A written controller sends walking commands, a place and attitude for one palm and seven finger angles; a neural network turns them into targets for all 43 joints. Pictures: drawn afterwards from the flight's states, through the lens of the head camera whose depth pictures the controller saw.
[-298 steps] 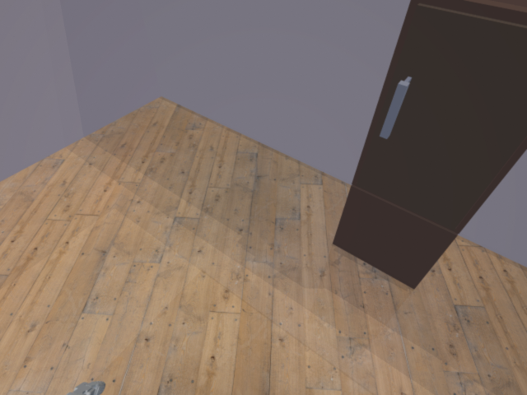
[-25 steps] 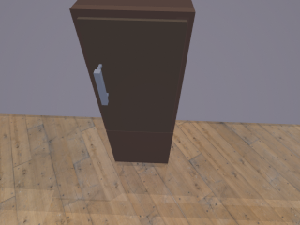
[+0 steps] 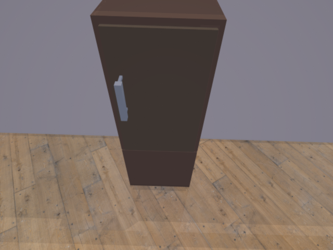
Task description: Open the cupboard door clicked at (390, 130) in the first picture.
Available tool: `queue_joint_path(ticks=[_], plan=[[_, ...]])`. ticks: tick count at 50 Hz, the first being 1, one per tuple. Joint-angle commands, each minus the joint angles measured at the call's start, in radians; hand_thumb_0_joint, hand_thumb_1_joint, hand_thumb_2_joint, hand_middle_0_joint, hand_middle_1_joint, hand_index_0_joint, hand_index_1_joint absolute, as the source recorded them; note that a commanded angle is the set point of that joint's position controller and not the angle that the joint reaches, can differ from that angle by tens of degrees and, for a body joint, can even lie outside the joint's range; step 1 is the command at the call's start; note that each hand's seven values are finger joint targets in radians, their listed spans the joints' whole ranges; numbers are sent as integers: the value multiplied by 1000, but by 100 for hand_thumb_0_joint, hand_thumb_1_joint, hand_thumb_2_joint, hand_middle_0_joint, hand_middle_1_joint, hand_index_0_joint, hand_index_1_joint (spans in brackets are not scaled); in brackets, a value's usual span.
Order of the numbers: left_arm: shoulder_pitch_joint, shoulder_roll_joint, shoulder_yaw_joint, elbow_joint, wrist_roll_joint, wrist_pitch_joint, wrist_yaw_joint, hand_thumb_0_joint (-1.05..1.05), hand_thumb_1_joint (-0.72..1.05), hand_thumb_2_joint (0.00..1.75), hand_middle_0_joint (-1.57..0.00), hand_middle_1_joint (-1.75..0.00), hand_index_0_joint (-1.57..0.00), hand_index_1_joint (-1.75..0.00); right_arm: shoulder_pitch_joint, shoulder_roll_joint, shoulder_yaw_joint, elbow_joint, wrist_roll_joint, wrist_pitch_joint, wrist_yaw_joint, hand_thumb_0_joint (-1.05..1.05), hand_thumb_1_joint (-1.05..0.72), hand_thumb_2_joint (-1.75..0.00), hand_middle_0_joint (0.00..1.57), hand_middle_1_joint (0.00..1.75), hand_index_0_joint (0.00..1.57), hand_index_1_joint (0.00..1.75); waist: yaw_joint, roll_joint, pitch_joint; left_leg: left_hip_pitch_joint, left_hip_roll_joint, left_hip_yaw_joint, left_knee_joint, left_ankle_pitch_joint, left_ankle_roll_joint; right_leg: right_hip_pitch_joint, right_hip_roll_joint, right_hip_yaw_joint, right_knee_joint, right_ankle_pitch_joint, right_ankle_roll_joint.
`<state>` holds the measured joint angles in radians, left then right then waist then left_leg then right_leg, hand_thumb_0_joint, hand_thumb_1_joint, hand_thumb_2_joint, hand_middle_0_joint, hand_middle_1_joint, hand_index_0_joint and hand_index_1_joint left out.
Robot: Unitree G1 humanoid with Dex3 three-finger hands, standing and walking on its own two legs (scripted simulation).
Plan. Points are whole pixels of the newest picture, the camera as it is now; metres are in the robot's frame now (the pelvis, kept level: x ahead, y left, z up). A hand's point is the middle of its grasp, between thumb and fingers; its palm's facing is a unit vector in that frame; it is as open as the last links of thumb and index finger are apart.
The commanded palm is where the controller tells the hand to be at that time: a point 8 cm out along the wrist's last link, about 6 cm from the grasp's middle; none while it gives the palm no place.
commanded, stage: look again from close up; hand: left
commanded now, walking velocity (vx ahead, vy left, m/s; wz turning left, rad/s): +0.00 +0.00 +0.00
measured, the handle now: (122, 98) +0.60 +0.20 +0.01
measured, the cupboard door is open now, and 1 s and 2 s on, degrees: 0 0 0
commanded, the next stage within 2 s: shuffle to correct the standing spot in 0.18 s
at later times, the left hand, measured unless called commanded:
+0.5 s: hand out of the picture +0.00 +0.17 -0.18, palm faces -0.01 -0.99 -0.16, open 7.4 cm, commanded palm none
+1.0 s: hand out of the picture +0.06 +0.16 -0.18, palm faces +0.06 -0.98 -0.20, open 7.4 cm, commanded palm none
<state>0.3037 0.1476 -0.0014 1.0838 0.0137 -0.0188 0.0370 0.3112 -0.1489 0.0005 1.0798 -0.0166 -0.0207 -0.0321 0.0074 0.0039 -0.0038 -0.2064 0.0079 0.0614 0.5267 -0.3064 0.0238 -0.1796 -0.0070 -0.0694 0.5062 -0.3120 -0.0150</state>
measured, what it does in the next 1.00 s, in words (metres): steps on the spot: left foot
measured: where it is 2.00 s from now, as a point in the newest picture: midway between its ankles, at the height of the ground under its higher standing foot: outside the picture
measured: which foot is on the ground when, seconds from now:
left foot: down 0.00-0.58, up 0.60-0.78, down 0.80-1.00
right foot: down 0.00-1.00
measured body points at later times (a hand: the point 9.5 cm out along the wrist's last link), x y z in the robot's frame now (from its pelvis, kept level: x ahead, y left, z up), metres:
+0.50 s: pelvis +0.02 +0.01 +0.00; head +0.03 +0.01 +0.45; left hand +0.00 +0.23 -0.16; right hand -0.01 -0.20 -0.16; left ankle -0.01 +0.10 -0.74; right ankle -0.02 -0.11 -0.73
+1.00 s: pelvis +0.06 -0.01 -0.01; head +0.10 -0.01 +0.44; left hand +0.05 +0.21 -0.17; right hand +0.16 -0.23 -0.16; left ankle +0.10 +0.09 -0.74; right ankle +0.02 -0.12 -0.73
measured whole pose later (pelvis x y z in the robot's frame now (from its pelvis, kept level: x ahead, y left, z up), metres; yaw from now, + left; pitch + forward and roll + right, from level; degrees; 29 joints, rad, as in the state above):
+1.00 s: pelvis +0.06 -0.01 -0.01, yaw -1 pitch +0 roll +2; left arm 0.29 0.14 0.02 1.04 0.02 0.02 0.04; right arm 0.12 -0.14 -0.01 0.99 -0.01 -0.01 -0.03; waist 0.04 -0.02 0.08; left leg -0.33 0.00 0.11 0.57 -0.24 0.03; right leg -0.28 -0.05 -0.05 0.73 -0.46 0.00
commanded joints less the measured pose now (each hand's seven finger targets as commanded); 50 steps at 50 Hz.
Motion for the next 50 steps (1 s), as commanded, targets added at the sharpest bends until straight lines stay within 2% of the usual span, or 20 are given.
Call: queue_joint_path(ticks=[1, 14, 20, 25, 27, 28, 29, 30, 31, 32, 33, 35, 38, 39, 40, 41, 42, 43, 47, 50], plan=[[63, 71, 13, -25, 1, -2, 1, 0, 90, 90, -20, -30, -20, -30, 47, -88, -2, -38, -1, -18, -4, 0, -90, -90, 20, 30, 20, 30, 4, 6, 95, -73, 111, -131, -170, 155, 38, -17, -70, 78, -73, 109, -26], [49, 79, 12, -17, 1, 3, 0, 0, 90, 90, -20, -30, -20, -30, 58, -88, -2, -2, 2, -25, -7, 0, -90, -90, 20, 30, 20, 30, 4, 15, 51, -14, 110, -121, -173, 252, 45, -4, -84, 72, -58, 149, -16], [32, 56, 17, -28, 21, 15, -18, 0, 90, 90, -20, -30, -20, -30, 87, -124, -27, 3, -8, -7, -7, 0, -90, -90, 20, 30, 20, 30, -21, 84, 146, -25, 200, -258, -285, -186, 109, -169, -23, 5, 65, -97, -25], [64, 44, 28, -31, 22, 5, -32, 0, 90, 90, -20, -30, -20, -30, 93, -125, -37, -9, -11, -13, -11, 0, -90, -90, 20, 30, 20, 30, -10, 80, 121, -20, 225, -252, -206, -47, 138, -164, -25, 14, 60, -77, -37], [132, 56, 35, -9, 20, -7, -30, 0, 90, 90, -20, -30, -20, -30, 59, -99, -33, -22, -7, -21, -9, 0, -90, -90, 20, 30, 20, 30, 20, -9, 89, -131, 157, -163, -92, 18, 103, -7, -66, 79, -20, -5, -60], [187, 81, 42, 9, 19, -14, -25, 0, 90, 90, -20, -30, -20, -30, 32, -83, -29, -38, -4, -28, -7, 0, -90, -90, 20, 30, 20, 30, 40, -101, 70, -232, 82, -64, 38, 28, 72, 113, -128, 172, -57, 87, -86], [252, 129, 54, 34, 18, -20, -17, 0, 90, 90, -20, -30, -20, -30, 6, -48, -22, -59, -3, -32, -1, 0, -90, -90, 20, 30, 20, 30, 57, -252, 53, -361, 1, 42, 205, -78, 37, 227, -239, 297, -117, 235, -134], [312, 140, 57, 51, 14, -27, -8, 0, 90, 90, -20, -30, -20, -30, -67, -46, -21, -86, -5, -29, 4, 0, -90, -90, 20, 30, 20, 30, 90, -282, 70, -455, -10, 46, 369, -275, 22, 256, -326, 389, -160, 461, -199], [319, 116, 49, 56, 18, -35, 0, 0, 90, 90, -20, -30, -20, -30, -107, -42, -22, -97, -4, -26, 3, 0, -90, -90, 20, 30, 20, 30, 88, -193, 98, -481, 13, -10, 476, -301, 18, 237, -356, 393, -149, 697, -237], [292, 98, 44, 47, 19, -35, 8, 0, 90, 90, -20, -30, -20, -30, -93, -23, -20, -92, -3, -22, 3, 0, -90, -90, 20, 30, 20, 30, 66, -104, 99, -469, 33, -30, 495, -277, 15, 223, -358, 343, -130, 800, -245], [248, 97, 42, 35, 22, -35, 12, 0, 90, 90, -20, -30, -20, -30, -96, -12, -17, -85, 3, -20, 6, 0, -90, -90, 20, 30, 20, 30, 49, -58, 105, -443, 41, -32, 450, -270, 10, 201, -333, 281, -109, 874, -227], [181, 103, 35, 7, 22, -33, 12, 0, 90, 90, -20, -30, -20, -30, -86, 3, -9, -72, 12, -12, 12, 0, -90, -90, 20, 30, 20, 30, 21, -78, 71, -306, 25, 0, 287, -178, -6, 132, -263, 175, -91, 928, -178], [105, 115, 34, -20, 5, -18, 14, 0, 90, 90, -20, -30, -20, -30, 16, -10, -11, -34, 15, -3, 5, 0, -90, -90, 20, 30, 20, 30, -41, -110, 19, -10, -20, 39, 8, 173, -17, -2, -172, 80, 25, 811, -93], [109, 119, 36, -28, 1, -12, 14, 0, 90, 90, -20, -30, -20, -30, 50, -46, -22, -27, 12, -5, -1, 0, -90, -90, 20, 30, 20, 30, -50, -89, -12, 91, 16, 17, -24, 397, -2, -48, -146, 73, 95, 734, -55], [126, 99, 37, -42, -5, -5, 16, 0, 90, 90, -20, -30, -20, -30, 71, -103, -35, -35, 8, -10, -7, 0, -90, -90, 20, 30, 20, 30, -49, 25, -57, 201, 141, -106, 11, 758, 65, -144, -99, 40, 166, 520, -7], [137, 69, 33, -55, -10, 4, 22, 0, 90, 90, -20, -30, -20, -30, 86, -148, -42, -44, 10, -6, -13, 0, -90, -90, 20, 30, 20, 30, -38, 141, -91, 203, 286, -230, -23, 1000, 166, -172, -50, 8, 240, 49, 24], [142, 58, 31, -62, -1, 15, 24, 0, 90, 90, -20, -30, -20, -30, 67, -157, -46, -57, 11, 1, -11, 0, -90, -90, 20, 30, 20, 30, -30, 164, -66, 126, 328, -234, -85, 976, 215, -148, -33, 26, 336, -288, 20], [127, 51, 30, -60, -2, 23, 22, 0, 90, 90, -20, -30, -20, -30, 2, -152, -39, -68, 8, 0, -14, 0, -90, -90, 20, 30, 20, 30, -9, 214, -19, 75, 322, -248, -126, 899, 228, -171, -37, 43, 371, -329, 19], [130, 39, 32, -48, 6, 31, 13, 0, 90, 90, -20, -30, -20, -30, -94, -136, -41, -108, 0, 6, -14, 0, -90, -90, 20, 30, 20, 30, 17, 117, -14, -1, 265, -188, -117, 772, 197, -109, -52, 30, 257, -186, 17], [163, 43, 36, -49, 12, 25, 10, 0, 90, 90, -20, -30, -20, -30, -133, -139, -53, -132, 4, 16, -5, 0, -90, -90, 20, 30, 20, 30, 39, 23, -54, -74, 193, -131, -57, 439, 117, -14, -46, 38, 42, 74, 20]])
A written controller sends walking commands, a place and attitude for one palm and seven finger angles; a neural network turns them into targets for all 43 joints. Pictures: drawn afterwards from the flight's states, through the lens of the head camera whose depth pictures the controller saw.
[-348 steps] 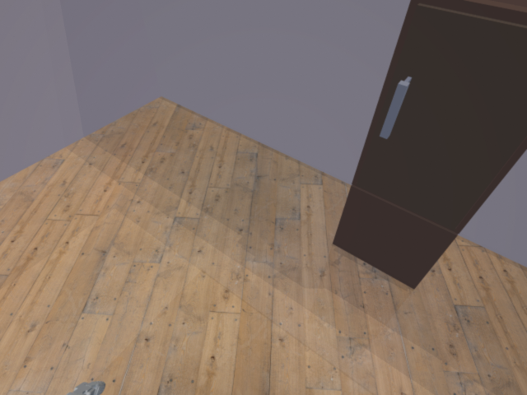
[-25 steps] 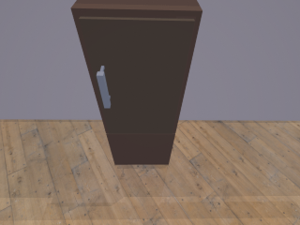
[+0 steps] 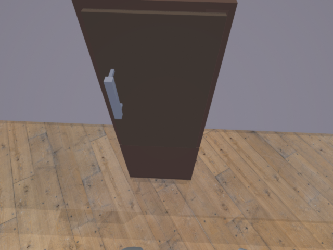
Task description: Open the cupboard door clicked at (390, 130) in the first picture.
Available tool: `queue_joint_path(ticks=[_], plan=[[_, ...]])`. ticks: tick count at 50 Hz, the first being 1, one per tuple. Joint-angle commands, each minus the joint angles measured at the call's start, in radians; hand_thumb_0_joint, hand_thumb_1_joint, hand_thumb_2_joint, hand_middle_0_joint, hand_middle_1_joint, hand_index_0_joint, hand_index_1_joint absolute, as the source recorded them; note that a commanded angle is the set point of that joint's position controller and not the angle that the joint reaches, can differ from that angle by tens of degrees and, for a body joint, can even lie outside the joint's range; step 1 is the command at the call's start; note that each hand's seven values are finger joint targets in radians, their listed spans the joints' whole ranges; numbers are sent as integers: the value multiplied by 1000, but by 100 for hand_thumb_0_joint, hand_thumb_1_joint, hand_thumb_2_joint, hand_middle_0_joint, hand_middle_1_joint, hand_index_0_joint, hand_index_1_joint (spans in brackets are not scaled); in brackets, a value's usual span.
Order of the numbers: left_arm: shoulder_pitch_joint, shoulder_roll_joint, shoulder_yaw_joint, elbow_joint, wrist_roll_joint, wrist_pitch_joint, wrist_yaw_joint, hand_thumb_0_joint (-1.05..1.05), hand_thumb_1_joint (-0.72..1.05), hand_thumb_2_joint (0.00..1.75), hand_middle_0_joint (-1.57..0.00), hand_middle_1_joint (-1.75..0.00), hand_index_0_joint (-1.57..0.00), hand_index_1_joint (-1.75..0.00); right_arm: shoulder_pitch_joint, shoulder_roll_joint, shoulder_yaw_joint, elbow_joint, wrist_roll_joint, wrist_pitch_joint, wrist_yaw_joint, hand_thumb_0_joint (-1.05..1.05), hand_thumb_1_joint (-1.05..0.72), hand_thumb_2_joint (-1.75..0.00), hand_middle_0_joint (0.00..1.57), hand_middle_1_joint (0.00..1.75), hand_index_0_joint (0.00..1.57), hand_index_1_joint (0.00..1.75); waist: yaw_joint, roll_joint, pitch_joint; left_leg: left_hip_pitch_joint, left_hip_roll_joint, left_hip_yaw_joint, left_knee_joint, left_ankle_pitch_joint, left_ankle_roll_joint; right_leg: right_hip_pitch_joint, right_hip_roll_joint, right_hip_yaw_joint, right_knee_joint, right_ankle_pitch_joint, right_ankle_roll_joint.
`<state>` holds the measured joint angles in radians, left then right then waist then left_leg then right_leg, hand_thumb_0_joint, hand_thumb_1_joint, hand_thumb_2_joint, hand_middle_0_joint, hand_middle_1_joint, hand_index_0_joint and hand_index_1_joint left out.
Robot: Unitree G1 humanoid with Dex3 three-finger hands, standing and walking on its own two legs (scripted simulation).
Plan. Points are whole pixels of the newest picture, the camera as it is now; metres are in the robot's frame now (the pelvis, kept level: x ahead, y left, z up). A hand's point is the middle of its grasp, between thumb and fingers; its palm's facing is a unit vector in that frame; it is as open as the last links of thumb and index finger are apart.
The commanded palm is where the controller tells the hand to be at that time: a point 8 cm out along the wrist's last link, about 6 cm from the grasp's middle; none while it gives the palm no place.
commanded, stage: come to a stop and stand still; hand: left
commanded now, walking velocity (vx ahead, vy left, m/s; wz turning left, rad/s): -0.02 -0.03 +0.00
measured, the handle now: (115, 95) +0.54 +0.22 +0.02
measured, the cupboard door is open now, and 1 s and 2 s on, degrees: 0 0 0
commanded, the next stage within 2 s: look again from close up in 0.98 s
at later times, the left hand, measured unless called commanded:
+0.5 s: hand out of the picture +0.02 +0.18 -0.17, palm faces +0.02 -0.98 -0.17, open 7.3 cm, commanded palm none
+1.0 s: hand out of the picture -0.08 +0.19 -0.17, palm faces +0.06 -0.99 -0.15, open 7.4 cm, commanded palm none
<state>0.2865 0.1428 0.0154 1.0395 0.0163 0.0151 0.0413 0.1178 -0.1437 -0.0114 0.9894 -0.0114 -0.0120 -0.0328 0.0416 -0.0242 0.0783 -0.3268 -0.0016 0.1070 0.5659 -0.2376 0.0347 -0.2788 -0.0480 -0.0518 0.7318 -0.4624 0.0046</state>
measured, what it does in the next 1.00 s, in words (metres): shifts its weight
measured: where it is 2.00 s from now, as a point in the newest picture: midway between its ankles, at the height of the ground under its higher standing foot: outside the picture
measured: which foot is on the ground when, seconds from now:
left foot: down 0.00-1.00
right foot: down 0.00-1.00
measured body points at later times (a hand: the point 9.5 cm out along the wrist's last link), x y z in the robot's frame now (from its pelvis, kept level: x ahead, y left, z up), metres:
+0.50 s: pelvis -0.04 +0.01 +0.01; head -0.05 +0.03 +0.45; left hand +0.02 +0.24 -0.15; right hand +0.00 -0.23 -0.13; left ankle +0.00 +0.11 -0.73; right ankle -0.03 -0.11 -0.73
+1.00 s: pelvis -0.04 +0.03 +0.01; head -0.05 +0.05 +0.46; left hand -0.08 +0.24 -0.16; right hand -0.02 -0.20 -0.14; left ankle +0.00 +0.11 -0.73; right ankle -0.03 -0.11 -0.73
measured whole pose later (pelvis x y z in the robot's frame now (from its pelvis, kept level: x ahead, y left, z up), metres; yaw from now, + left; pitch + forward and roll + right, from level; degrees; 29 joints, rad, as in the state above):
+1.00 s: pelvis -0.04 +0.03 +0.01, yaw +1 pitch -1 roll -1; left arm 0.39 0.16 -0.02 1.06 0.02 0.00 0.03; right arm 0.29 -0.16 0.01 1.06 -0.01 0.00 -0.01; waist 0.02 -0.03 0.00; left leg -0.27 -0.04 0.04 0.48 -0.19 0.06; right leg -0.21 -0.04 -0.05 0.46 -0.23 0.02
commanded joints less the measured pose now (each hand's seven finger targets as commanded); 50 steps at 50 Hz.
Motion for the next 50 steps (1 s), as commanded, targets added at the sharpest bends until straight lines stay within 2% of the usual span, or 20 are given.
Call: queue_joint_path(ticks=[1, 2, 3, 5, 6, 7, 8, 9, 10, 11, 12, 14, 16, 21, 24, 30, 33, 37, 46, 50], plan=[[154, 73, 21, -22, 14, -16, 6, 0, 90, 90, -20, -30, -20, -30, 61, -121, -41, -49, 0, 12, 0, 0, -90, -90, 20, 30, 20, 30, -7, -24, -112, 18, 145, -152, -63, 207, 58, 62, -48, 112, -265, 291, -19], [114, 112, 23, -43, 16, -22, 4, 0, 90, 90, -20, -30, -20, -30, 73, -91, -37, -55, 3, 17, 6, 0, -90, -90, 20, 30, 20, 30, -27, -107, -106, 9, 83, -101, -38, 50, 14, 35, -132, 197, -321, 315, -53], [75, 149, 25, -60, 12, -23, 0, 0, 90, 90, -20, -30, -20, -30, 77, -74, -35, -57, 2, 23, 12, 0, -90, -90, 20, 30, 20, 30, -44, -135, -78, 15, 31, -65, -3, -61, -17, -24, -206, 251, -369, 283, -101], [12, 157, 27, -85, 11, -25, 1, 0, 90, 90, -20, -30, -20, -30, 74, -58, -34, -42, -6, 34, 17, 0, -90, -90, 20, 30, 20, 30, -48, -196, -29, 33, 30, -62, 69, -98, -28, -98, -219, 254, -414, 270, -139], [68, 141, 22, -103, 26, -41, 36, 0, 90, 90, -20, -30, -20, -30, 35, -132, -46, -109, -9, 14, 21, 0, -90, -90, 20, 30, 20, 30, -33, -145, -33, -26, 9, -51, 135, -126, -63, 39, -200, 345, -359, 808, -105], [58, 198, 31, -114, 13, -52, 37, 0, 90, 90, -20, -30, -20, -30, 47, -97, -32, -133, 0, 17, 28, 0, -90, -90, 20, 30, 20, 30, -54, -117, -94, -45, 30, -69, 113, -127, -47, 138, -233, 249, -314, 935, -100], [72, 177, 24, -125, 12, -62, 33, 0, 90, 90, -20, -30, -20, -30, 73, -55, -24, -123, -4, 9, 27, 0, -90, -90, 20, 30, 20, 30, -37, -176, -169, -61, 15, -69, 79, -137, -24, 231, -200, 205, -229, 1075, -94], [71, 188, 32, -138, 11, -63, 33, 0, 90, 90, -20, -30, -20, -30, 85, -72, -30, -126, 2, 3, 27, 0, -90, -90, 20, 30, 20, 30, -36, -212, -198, -75, -6, -65, 57, -115, -17, 306, -176, 169, -181, 1200, -99], [71, 188, 30, -147, 7, -61, 32, 0, 90, 90, -20, -30, -20, -30, 94, -81, -30, -126, 4, 2, 24, 0, -90, -90, 20, 30, 20, 30, -32, -236, -197, -55, -10, -60, 45, -97, -11, 310, -165, 145, -175, 1203, -95], [71, 184, 27, -155, 7, -58, 31, 0, 90, 90, -20, -30, -20, -30, 108, -82, -29, -122, 6, 2, 22, 0, -90, -90, 20, 30, 20, 30, -37, -210, -188, -25, -12, -62, 19, -73, -8, 284, -154, 140, -181, 1137, -92], [41, 182, 22, -161, 6, -51, 29, 0, 90, 90, -20, -30, -20, -30, 135, -79, -26, -102, 4, 4, 21, 0, -90, -90, 20, 30, 20, 30, -53, -124, -155, 35, 0, -56, -39, -9, -7, 221, -145, 117, -185, 1012, -86], [22, 164, 15, -168, -2, -36, 22, 0, 90, 90, -20, -30, -20, -30, 136, -105, -22, -93, -1, 4, 18, 0, -90, -90, 20, 30, 20, 30, -49, 22, -74, 95, 68, -128, -64, 199, 7, 73, -87, 94, -226, 605, -55], [18, 159, 13, -168, -1, -24, 17, 0, 90, 90, -20, -30, -20, -30, 114, -119, -16, -90, -6, 7, 17, 0, -90, -90, 20, 30, 20, 30, -35, 130, -4, 35, 96, -173, -98, 151, 18, 34, -55, 86, -281, 317, -48], [15, 172, 9, -157, 0, -17, -1, 0, 90, 90, -20, -30, -20, -30, 135, -138, -9, -84, -13, 15, 20, 0, -90, -90, 20, 30, 20, 30, -43, 54, 52, -42, 65, -174, -145, -141, 7, -6, -53, 122, -380, 11, -61], [15, 171, 11, -163, 0, -13, -5, 0, 90, 90, -20, -30, -20, -30, 167, -152, -9, -74, -16, 11, 21, 0, -90, -90, 20, 30, 20, 30, -45, 59, 2, -50, 79, -203, -185, -194, 15, 23, -40, 98, -360, 3, -53], [62, 137, 4, -132, 3, -12, -12, 0, 90, 90, -20, -30, -20, -30, 177, -173, -13, -58, -13, 5, 18, 0, -90, -90, 20, 30, 20, 30, -30, 95, -13, -118, 128, -294, -305, -338, 39, 85, -3, 43, -293, 75, -37], [87, 125, 0, -107, 5, -15, -14, 0, 90, 90, -20, -30, -20, -30, 185, -168, -12, -44, -10, 2, 16, 0, -90, -90, 20, 30, 20, 30, -26, 87, -10, -124, 129, -300, -319, -332, 44, 99, -6, 42, -291, 110, -37], [107, 118, -3, -78, 3, -23, -12, 0, 90, 90, -20, -30, -20, -30, 205, -152, -9, -19, -7, -3, 15, 0, -90, -90, 20, 30, 20, 30, -31, 62, -30, -73, 118, -279, -301, -269, 39, 92, -24, 60, -316, 129, -40], [137, 100, -14, -22, 2, -33, -5, 0, 90, 90, -20, -30, -20, -30, 213, -126, -1, 26, 0, -6, 14, 0, -90, -90, 20, 30, 20, 30, -41, 13, 13, -23, 97, -235, -265, -170, 25, 35, -51, 90, -366, 140, -36], [143, 97, -17, -8, 2, -36, -4, 0, 90, 90, -20, -30, -20, -30, 209, -120, 2, 38, 1, -10, 14, 0, -90, -90, 20, 30, 20, 30, -41, 24, 9, -4, 93, -220, -258, -134, 22, 35, -58, 91, -372, 156, -35]])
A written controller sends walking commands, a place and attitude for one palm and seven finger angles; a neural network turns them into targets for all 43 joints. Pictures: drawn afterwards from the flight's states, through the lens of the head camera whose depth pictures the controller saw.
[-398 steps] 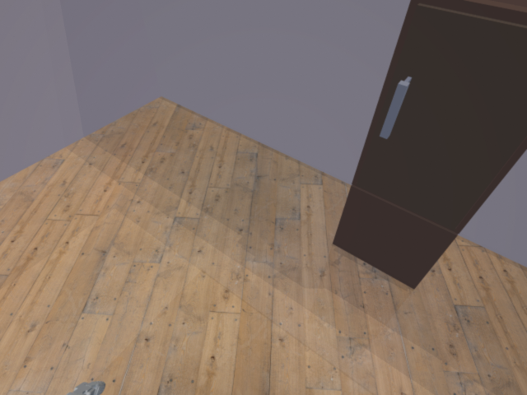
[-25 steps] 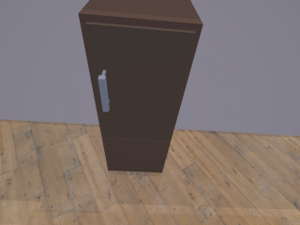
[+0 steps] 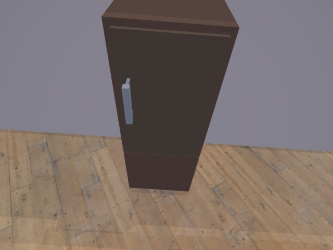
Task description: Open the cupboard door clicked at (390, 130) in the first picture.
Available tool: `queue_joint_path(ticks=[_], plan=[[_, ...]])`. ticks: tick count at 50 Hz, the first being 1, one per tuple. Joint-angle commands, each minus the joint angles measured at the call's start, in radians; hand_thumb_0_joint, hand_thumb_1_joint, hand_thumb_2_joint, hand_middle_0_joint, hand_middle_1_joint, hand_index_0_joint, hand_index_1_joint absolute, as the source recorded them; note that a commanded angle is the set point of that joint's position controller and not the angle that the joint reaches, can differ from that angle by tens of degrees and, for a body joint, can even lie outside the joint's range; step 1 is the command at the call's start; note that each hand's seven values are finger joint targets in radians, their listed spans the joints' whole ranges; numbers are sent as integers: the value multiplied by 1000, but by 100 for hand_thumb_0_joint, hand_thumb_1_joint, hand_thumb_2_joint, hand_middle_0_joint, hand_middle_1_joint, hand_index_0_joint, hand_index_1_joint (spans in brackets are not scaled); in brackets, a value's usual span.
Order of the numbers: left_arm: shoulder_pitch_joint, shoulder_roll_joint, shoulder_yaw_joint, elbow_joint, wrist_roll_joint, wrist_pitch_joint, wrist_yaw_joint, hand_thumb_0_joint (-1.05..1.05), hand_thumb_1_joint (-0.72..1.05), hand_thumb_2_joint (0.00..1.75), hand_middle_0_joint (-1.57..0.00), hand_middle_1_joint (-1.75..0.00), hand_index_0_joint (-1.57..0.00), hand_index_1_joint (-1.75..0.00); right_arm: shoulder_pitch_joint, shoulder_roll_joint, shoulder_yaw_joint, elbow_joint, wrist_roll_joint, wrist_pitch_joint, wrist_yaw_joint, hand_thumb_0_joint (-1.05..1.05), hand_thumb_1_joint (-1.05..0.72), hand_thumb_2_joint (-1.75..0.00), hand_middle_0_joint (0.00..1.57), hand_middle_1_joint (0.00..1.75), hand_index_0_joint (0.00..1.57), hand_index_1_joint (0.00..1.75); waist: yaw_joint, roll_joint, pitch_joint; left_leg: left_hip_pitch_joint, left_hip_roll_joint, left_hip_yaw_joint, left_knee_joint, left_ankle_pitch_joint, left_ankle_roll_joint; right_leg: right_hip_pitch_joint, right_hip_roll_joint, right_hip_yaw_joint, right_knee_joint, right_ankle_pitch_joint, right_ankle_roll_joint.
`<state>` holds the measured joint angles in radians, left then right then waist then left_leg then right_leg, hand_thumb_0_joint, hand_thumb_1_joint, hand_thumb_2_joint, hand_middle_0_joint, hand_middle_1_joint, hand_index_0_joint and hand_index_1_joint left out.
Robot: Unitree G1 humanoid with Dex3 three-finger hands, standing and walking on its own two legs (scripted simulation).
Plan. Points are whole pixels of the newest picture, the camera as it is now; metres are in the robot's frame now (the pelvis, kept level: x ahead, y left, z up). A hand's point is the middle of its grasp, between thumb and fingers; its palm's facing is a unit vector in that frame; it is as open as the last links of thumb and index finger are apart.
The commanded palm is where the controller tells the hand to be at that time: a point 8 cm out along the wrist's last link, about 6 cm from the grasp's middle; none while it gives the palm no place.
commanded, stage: look again from close up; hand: left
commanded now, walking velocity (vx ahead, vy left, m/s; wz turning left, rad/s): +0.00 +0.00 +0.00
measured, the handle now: (128, 101) +0.58 +0.18 +0.00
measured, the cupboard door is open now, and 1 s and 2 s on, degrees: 0 0 0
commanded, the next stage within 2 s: raise the hand with hooked fingers in 0.58 s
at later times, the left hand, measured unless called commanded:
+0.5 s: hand out of the picture +0.01 +0.16 -0.18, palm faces +0.01 -0.99 -0.15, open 7.4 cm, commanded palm none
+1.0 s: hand (111, 200) +0.23 +0.15 +0.00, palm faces +0.05 -1.00 +0.00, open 8.0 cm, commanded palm +0.14 +0.23 -0.05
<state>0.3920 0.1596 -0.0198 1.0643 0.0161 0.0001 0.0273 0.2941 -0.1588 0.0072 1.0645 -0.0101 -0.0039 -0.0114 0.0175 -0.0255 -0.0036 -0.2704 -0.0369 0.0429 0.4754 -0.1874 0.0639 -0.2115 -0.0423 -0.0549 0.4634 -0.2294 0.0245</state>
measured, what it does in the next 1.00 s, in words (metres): stands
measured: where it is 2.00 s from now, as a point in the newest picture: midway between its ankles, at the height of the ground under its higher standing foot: outside the picture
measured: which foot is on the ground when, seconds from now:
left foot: down 0.00-1.00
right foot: down 0.00-1.00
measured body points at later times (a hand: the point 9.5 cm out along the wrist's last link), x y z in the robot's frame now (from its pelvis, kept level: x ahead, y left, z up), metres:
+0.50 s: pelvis +0.02 +0.00 +0.00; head +0.01 +0.02 +0.45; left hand +0.01 +0.21 -0.17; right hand +0.02 -0.22 -0.15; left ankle +0.04 +0.08 -0.74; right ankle +0.01 -0.14 -0.74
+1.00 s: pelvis +0.00 -0.02 -0.05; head +0.02 -0.01 +0.40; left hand +0.22 +0.21 +0.00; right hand +0.18 -0.28 -0.10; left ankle +0.05 +0.08 -0.74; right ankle +0.01 -0.14 -0.74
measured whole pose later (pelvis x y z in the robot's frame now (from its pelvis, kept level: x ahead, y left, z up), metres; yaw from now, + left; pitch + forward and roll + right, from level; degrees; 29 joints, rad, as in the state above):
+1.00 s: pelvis +0.00 -0.02 -0.05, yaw +0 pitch +8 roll +0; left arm 0.33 0.18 0.13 0.17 -0.23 -0.50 -0.18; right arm 0.20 -0.24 -0.04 0.64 0.01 -0.28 0.00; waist -0.03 -0.03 -0.14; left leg -0.66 -0.01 0.05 0.89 -0.38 0.03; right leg -0.62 -0.02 -0.03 0.92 -0.44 -0.01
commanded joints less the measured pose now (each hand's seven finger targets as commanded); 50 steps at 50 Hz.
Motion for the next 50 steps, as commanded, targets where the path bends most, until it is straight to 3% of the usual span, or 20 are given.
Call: queue_joint_path(ticks=[1, 13, 24, 29, 33, 34, 35, 36, 37, 38, 39, 40, 42, 43, 44, 45, 46, 47, 49, 50], plan=[[43, 76, 19, -27, 2, -22, 10, 0, 90, 90, -20, -30, -20, -30, 30, -103, -17, -34, -1, -19, -8, 0, -90, -90, 20, 30, 20, 30, -16, 23, 81, -48, 128, -153, -164, -167, -8, -31, -65, 97, -105, -66, -55], [27, 71, 17, -9, 1, -24, 14, 0, 90, 90, -20, -30, -20, -30, 18, -96, -13, -4, 2, -28, -12, 0, -90, -90, 20, 30, 20, 30, -9, 38, 72, -22, 133, -135, -151, -39, -11, 13, -66, 84, -99, 25, -49], [15, 67, 19, -8, -1, -20, 14, 0, 90, 90, -20, -30, -20, -30, 26, -92, -12, 12, 2, -26, -13, 0, -90, -90, 20, 30, 20, 30, -6, 21, 84, -31, 134, -146, -175, -66, -11, 33, -65, 76, -102, 18, -48], [15, 65, 20, -6, -2, -22, 15, 0, 90, 90, -20, -30, -20, -30, 32, -88, -12, 20, 2, -30, -14, 0, -90, -90, 20, 30, 20, 30, -7, 32, 57, 0, 136, -141, -169, -13, -10, 42, -66, 73, -98, 42, -48], [11, 64, 21, -3, -1, -20, 15, 0, 90, 90, -20, -30, -20, -30, 38, -87, -11, 28, 2, -29, -15, 0, -90, -90, 20, 30, 20, 30, -8, 30, 73, -4, 138, -142, -177, -17, -10, 40, -62, 70, -98, 39, -45], [44, 95, 13, 29, 14, -33, 50, 0, 90, 90, -20, -30, -20, -30, -52, -118, -8, -48, 9, -35, -10, 0, -90, -90, 20, 30, 20, 30, 16, 77, 122, -22, 130, -95, 0, 95, -47, -23, -89, 103, -113, 131, -52], [-669, 326, 149, -1578, -196, -237, 58, 0, 88, 89, -20, -32, -20, -32, -12, -279, -39, -424, 57, -171, -48, 0, -90, -90, 20, 30, 20, 30, -142, 262, -378, 308, 42, -83, -88, 73, -66, 3, 28, -17, -3, 118, -55], [-286, 267, 130, -1347, -120, -179, 106, 0, 85, 88, -20, -33, -20, -33, -95, -191, 10, -357, 61, -274, -74, 0, -90, -90, 20, 30, 20, 30, -29, 361, -340, 294, 97, -101, -147, 41, -92, -53, 46, -27, 100, -51, -79], [-250, 195, 86, -1255, -128, -129, 155, 0, 83, 87, -21, -34, -21, -34, -85, -183, -14, -299, 65, -311, -79, 0, -90, -90, 20, 30, 20, 30, -62, 292, -242, 168, 97, -128, -182, -137, -120, -129, 57, -41, 136, -127, -66], [77, -57, -30, -968, -146, -35, 145, 0, 81, 86, -21, -36, -21, -36, -57, -154, -19, -278, 68, -300, -62, 0, -90, -90, 20, 30, 20, 30, -64, 174, -75, 50, 92, -160, -194, -218, -96, -202, 51, -56, 149, -140, -62], [-62, -51, -51, -1205, -200, -72, 121, 0, 78, 85, -21, -37, -21, -37, -68, -180, -23, -378, 79, -304, -61, 0, -90, -90, 20, 30, 20, 30, -58, 165, 6, -26, 81, -171, -152, -269, -77, -179, 42, -56, 116, -110, -55], [-40, -7, -17, -1184, -188, -116, 105, 0, 76, 84, -21, -39, -21, -39, -99, -206, -35, -394, 75, -324, -69, 0, -90, -90, 20, 30, 20, 30, -66, 108, 10, -54, 74, -159, -95, -286, -64, -196, 42, -45, 74, -126, -52], [11, 28, 43, -1015, -167, -210, 66, 0, 71, 82, -21, -42, -21, -42, -85, -224, -50, -435, 43, -338, -58, 0, -90, -90, 20, 30, 20, 30, -79, -75, 63, -157, 35, -140, 42, -251, -54, -293, 45, -43, 74, -200, -47], [24, -4, 56, -939, -168, -267, 28, 0, 69, 81, -22, -43, -22, -43, -82, -223, -60, -449, 30, -329, -47, 0, -90, -90, 20, 30, 20, 30, -68, -230, 64, -231, 44, -141, 97, -242, -61, -365, 52, -64, 134, -234, -45], [120, -41, 69, -857, -186, -335, -25, 0, 67, 80, -22, -45, -22, -45, -108, -216, -74, -475, 23, -331, -39, 0, -90, -90, 20, 30, 20, 30, -30, -316, 44, -292, 43, -123, 167, -223, -64, -426, 62, -73, 197, -263, -46], [205, -28, 108, -839, -209, -409, -84, 0, 64, 79, -22, -47, -22, -47, -121, -212, -89, -501, 18, -332, -29, 0, -90, -90, 20, 30, 20, 30, 4, -362, -7, -348, 37, -98, 233, -199, -66, -460, 63, -68, 244, -283, -47], [267, -5, 145, -844, -236, -480, -151, 0, 62, 78, -22, -48, -22, -48, -138, -212, -99, -526, 16, -330, -15, 0, -90, -90, 20, 30, 20, 30, 31, -337, -43, -391, 30, -76, 285, -177, -73, -474, 62, -56, 287, -273, -52], [316, 46, 209, -808, -256, -529, -225, 0, 60, 77, -22, -50, -22, -50, -144, -216, -109, -553, 22, -320, 6, 0, -90, -90, 20, 30, 20, 30, 64, -219, -67, -399, 14, -60, 320, -127, -85, -454, 58, -39, 331, -211, -67], [271, 124, 276, -841, -290, -601, -351, 0, 55, 75, -22, -53, -22, -53, -190, -228, -115, -627, 25, -311, 22, 0, -90, -90, 20, 30, 20, 30, 61, -37, -140, -432, -1, -35, 402, -93, -88, -460, 48, -24, 418, -130, -79], [264, 164, 315, -864, -286, -592, -374, 0, 53, 74, -23, -54, -23, -54, -198, -221, -113, -657, 32, -302, 21, 0, -90, -90, 20, 30, 20, 30, 75, -1, -184, -462, -3, -24, 424, -94, -77, -456, 45, -7, 443, -106, -76]])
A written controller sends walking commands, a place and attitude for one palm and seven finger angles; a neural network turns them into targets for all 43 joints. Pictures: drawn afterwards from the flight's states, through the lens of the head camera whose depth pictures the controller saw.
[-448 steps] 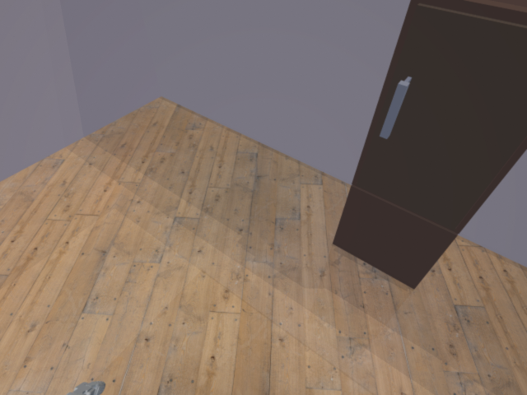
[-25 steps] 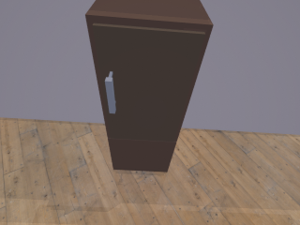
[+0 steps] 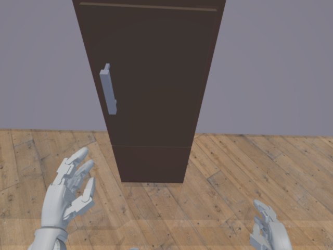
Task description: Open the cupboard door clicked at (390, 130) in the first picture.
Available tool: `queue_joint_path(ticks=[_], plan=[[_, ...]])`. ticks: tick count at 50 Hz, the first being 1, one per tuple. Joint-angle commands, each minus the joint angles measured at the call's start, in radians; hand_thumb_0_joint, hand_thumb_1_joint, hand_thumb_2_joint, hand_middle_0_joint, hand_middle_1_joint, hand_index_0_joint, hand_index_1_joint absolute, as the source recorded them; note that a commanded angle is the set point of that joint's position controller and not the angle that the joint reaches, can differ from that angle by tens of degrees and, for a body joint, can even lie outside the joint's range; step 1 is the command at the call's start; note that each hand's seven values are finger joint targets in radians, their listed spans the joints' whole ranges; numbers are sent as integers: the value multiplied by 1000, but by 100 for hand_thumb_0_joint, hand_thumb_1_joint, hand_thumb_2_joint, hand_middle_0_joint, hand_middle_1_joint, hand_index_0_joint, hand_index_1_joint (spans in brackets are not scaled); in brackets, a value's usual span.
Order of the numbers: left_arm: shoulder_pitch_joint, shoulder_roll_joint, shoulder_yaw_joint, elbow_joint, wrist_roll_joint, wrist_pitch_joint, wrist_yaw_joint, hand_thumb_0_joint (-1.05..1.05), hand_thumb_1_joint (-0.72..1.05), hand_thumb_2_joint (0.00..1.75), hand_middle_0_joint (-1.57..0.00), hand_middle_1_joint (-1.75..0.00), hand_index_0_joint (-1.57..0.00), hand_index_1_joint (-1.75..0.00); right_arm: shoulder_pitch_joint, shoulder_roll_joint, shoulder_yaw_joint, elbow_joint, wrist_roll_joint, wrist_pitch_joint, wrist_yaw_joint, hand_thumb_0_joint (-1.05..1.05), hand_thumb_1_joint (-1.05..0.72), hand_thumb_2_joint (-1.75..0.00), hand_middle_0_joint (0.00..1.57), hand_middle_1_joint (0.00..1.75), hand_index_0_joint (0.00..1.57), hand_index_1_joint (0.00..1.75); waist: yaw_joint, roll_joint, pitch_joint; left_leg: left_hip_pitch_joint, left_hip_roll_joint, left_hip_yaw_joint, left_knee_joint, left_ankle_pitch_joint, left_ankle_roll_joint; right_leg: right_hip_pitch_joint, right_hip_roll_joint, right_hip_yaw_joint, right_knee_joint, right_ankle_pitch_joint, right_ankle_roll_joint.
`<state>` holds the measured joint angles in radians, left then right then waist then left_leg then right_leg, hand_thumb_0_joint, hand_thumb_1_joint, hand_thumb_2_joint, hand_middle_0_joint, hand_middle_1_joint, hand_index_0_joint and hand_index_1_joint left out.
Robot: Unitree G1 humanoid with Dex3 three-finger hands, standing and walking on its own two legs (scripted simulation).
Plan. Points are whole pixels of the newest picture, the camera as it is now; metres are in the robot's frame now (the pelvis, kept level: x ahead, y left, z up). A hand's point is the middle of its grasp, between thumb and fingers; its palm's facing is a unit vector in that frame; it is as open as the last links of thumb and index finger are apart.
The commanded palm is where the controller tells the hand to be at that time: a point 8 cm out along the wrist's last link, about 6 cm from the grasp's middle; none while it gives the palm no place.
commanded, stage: raise the hand with hooked fingers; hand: left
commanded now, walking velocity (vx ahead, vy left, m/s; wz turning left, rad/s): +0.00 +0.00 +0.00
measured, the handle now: (110, 89) +0.58 +0.21 +0.05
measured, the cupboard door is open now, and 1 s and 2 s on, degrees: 0 0 0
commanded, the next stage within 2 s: move the hooked fingers beside the handle in 1.78 s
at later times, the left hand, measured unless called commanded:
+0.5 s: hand (79, 201) +0.23 +0.21 +0.01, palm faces -0.02 -1.00 -0.02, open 11.0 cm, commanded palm +0.19 +0.27 +0.02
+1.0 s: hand (46, 179) +0.26 +0.28 +0.05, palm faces +0.07 -1.00 -0.05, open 13.7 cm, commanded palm +0.24 +0.32 +0.05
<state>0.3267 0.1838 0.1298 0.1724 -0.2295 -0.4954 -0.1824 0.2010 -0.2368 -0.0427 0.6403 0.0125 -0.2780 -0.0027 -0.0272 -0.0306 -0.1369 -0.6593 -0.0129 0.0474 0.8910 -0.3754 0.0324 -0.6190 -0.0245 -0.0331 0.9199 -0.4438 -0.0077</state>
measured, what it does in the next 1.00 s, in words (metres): stands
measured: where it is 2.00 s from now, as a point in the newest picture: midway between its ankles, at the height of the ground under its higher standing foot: outside the picture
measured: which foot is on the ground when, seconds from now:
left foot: down 0.00-1.00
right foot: down 0.00-1.00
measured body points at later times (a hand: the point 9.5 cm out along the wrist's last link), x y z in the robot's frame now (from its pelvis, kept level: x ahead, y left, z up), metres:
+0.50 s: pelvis +0.00 -0.03 -0.03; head +0.06 -0.03 +0.41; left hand +0.23 +0.26 +0.02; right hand +0.16 -0.25 -0.13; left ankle +0.04 +0.10 -0.69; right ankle +0.01 -0.11 -0.69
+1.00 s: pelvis +0.01 +0.02 -0.01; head +0.05 +0.04 +0.44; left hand +0.25 +0.33 +0.06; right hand +0.19 -0.22 -0.07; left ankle +0.04 +0.10 -0.69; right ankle +0.01 -0.11 -0.69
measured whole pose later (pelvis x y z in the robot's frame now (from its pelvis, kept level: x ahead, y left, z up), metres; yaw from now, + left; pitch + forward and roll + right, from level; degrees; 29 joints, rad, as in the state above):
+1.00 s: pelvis +0.01 +0.02 -0.01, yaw +1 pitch +11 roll -3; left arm 0.15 0.38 0.36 0.23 -0.36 -0.31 -0.39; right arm 0.26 -0.25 0.04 0.53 0.05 -0.21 -0.06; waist -0.01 0.01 -0.13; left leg -0.78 0.01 0.00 1.01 -0.44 0.05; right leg -0.68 0.00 -0.08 0.95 -0.47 0.00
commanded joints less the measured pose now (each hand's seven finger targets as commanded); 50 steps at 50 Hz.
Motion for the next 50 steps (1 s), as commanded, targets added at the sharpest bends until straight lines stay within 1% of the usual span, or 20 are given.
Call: queue_joint_path(ticks=[1, 2, 4, 6, 8, 12, 14, 17, 18, 20, 22, 24, 26, 30, 32, 34, 38, 43, 47, 50], plan=[[287, 184, 204, -49, -46, -81, -169, 0, 50, 73, -23, -55, -23, -55, -118, -141, -62, -261, 10, -17, 7, 0, -90, -90, 20, 30, 20, 30, 128, 46, -108, -89, -30, -15, 28, 92, -37, -35, 27, -5, -1, 117, -41], [249, 239, 251, -122, -57, -62, -162, 0, 48, 72, -23, -57, -23, -57, -111, -140, -63, -278, 7, 0, 1, 0, -90, -90, 20, 30, 20, 30, 134, 92, -132, -102, -29, -16, 43, 80, -34, -31, 31, 18, 8, 97, -39], [132, 229, 245, -308, -88, -57, -134, 0, 43, 70, -23, -60, -23, -60, -103, -117, -55, -315, 10, 15, -14, 0, -90, -90, 20, 30, 20, 30, 108, 167, -202, -84, -18, -21, 76, 72, -22, -30, 26, 67, -7, 65, -31], [33, 240, 258, -499, -98, -108, -85, 0, 39, 68, -24, -63, -24, -63, -59, -95, -50, -293, 5, 15, -29, 0, -90, -90, 20, 30, 20, 30, 70, 242, -254, -30, 1, -43, 115, 125, -12, -52, 35, 73, 3, 123, -30], [-32, 242, 233, -594, -95, -160, -74, 0, 34, 66, -24, -66, -24, -66, -24, -94, -46, -253, -6, 14, -49, 0, -90, -90, 20, 30, 20, 30, 21, 202, -274, -38, 15, -68, 163, 151, -3, -93, 45, 82, 22, 169, -24], [-109, 180, 102, -436, -112, -177, -188, 0, 25, 62, -25, -72, -25, -72, -18, -126, -17, -186, 6, -13, -70, 0, -90, -90, 20, 30, 20, 30, -74, 144, -120, -145, 27, -95, 240, 69, 4, -208, 51, 96, 2, 87, -11], [-96, 222, 117, -300, -119, -102, -264, 0, 20, 60, -25, -75, -25, -75, -15, -143, -14, -173, 22, -25, -80, 0, -90, -90, 20, 30, 20, 30, -75, 79, -99, -199, 27, -91, 236, 17, 7, -189, 41, 127, -44, 18, 3], [-44, 306, 228, -122, -150, 92, -339, 0, 13, 57, -25, -80, -25, -80, -29, -158, -11, -194, 45, -17, -99, 0, -90, -90, 20, 30, 20, 30, -7, 13, -157, -221, 19, -82, 210, 38, 12, -64, 16, 173, -99, 10, 19], [-29, 328, 270, -141, -170, 145, -349, 0, 11, 56, -26, -81, -26, -81, -27, -157, -8, -217, 46, -7, -97, 0, -90, -90, 20, 30, 20, 30, 17, -9, -224, -209, 11, -77, 192, 69, 11, 23, -3, 179, -107, 66, 33], [7, 384, 375, -191, -204, 211, -323, 0, 6, 54, -26, -84, -26, -84, -44, -142, -6, -249, 44, 12, -96, 0, -90, -90, 20, 30, 20, 30, 67, -34, -297, -186, 7, -82, 162, 124, 4, 148, -29, 194, -111, 190, 57], [33, 385, 442, -241, -223, 203, -256, 0, 1, 52, -26, -87, -26, -87, -53, -110, -6, -257, 33, 16, -88, 0, -90, -90, 20, 30, 20, 30, 103, -17, -334, -151, 11, -89, 138, 183, -5, 189, -21, 168, -79, 311, 55], [41, 332, 430, -297, -213, 143, -185, 0, -3, 50, -27, -90, -27, -90, -34, -89, -10, -243, 26, 13, -77, 0, -90, -90, 20, 30, 20, 30, 97, 10, -302, -109, 15, -79, 97, 212, -12, 156, -6, 117, -62, 368, 41], [19, 266, 363, -288, -184, 81, -139, 0, -8, 48, -27, -93, -27, -93, -24, -92, -19, -217, 23, 10, -68, 0, -90, -90, 20, 30, 20, 30, 64, 21, -216, -80, 16, -75, 67, 192, -12, 50, 17, 67, -56, 293, 31], [-65, 230, 242, -157, -126, 24, -173, 0, -17, 44, -28, -99, -28, -99, 11, -140, -23, -189, 24, 3, -62, 0, -90, -90, 20, 30, 20, 30, -6, 39, -94, -100, 16, -81, 64, 72, -3, -128, 39, 31, -63, 50, 9], [-119, 259, 226, -135, -133, 29, -221, 0, -22, 42, -28, -102, -28, -102, 25, -163, -22, -202, 31, -4, -70, 0, -90, -90, 20, 30, 20, 30, -12, 37, -90, -102, 12, -84, 57, 29, 3, -134, 38, 48, -87, -33, 0], [-153, 327, 262, -168, -141, 38, -255, 0, -27, 40, -28, -105, -28, -105, 40, -179, -20, -216, 36, -9, -81, 0, -90, -90, 20, 30, 20, 30, 3, 61, -166, -51, 14, -84, 29, 37, 8, -87, 37, 45, -97, -27, -3], [-220, 413, 353, -298, -163, 31, -231, 0, -36, 36, -29, -111, -29, -111, 43, -172, -11, -224, 34, -18, -91, 0, -90, -90, 20, 30, 20, 30, 39, 159, -279, 95, 23, -105, -29, 121, -1, -40, 55, -11, -61, 81, -21], [-207, 362, 343, -212, -161, 54, -164, 0, -48, 31, -30, -118, -30, -118, 35, -166, 5, -215, 28, -3, -76, 0, -90, -90, 20, 30, 20, 30, 32, 186, -166, 109, 29, -126, -71, 123, -22, -70, 63, -50, -65, 98, -25], [-242, 331, 283, -66, -135, 152, -209, 0, -50, 30, -30, -120, -30, -120, 50, -186, 6, -234, 36, 24, -73, 0, -90, -90, 20, 30, 20, 30, 12, 138, -98, 83, 30, -134, -99, 77, -23, -82, 65, -57, -91, 92, -22], [-344, 368, 282, -74, -126, 196, -247, 0, -50, 30, -30, -120, -30, -120, 53, -194, 8, -248, 39, 31, -79, 0, -90, -90, 20, 30, 20, 30, 5, 121, -139, 117, 32, -139, -113, 71, -21, -64, 64, -55, -110, 95, -20]])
